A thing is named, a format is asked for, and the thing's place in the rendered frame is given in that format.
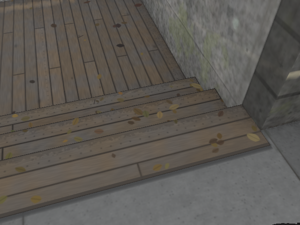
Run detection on stairs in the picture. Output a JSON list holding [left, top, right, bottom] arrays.
[[0, 77, 228, 160]]

